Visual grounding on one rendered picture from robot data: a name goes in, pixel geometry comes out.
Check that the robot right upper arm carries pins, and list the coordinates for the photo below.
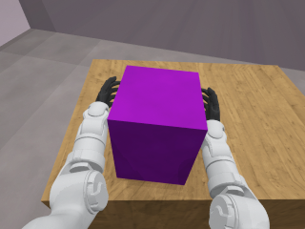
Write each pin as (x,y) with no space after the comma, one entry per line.
(228,211)

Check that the robot right hand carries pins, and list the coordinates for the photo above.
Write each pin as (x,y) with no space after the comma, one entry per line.
(212,106)

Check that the pedestal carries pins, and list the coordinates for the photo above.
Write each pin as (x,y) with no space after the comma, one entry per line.
(263,114)

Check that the carton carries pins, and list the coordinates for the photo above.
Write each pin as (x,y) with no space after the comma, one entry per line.
(157,124)

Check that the left robot forearm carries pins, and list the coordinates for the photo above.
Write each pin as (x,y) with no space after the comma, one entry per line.
(90,142)

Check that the robot left hand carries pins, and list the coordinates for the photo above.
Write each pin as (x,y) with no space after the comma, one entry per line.
(105,95)

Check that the robot left upper arm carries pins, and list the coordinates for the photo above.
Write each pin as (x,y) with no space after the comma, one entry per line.
(75,200)

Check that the right robot forearm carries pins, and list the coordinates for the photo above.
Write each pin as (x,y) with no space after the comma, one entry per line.
(219,164)

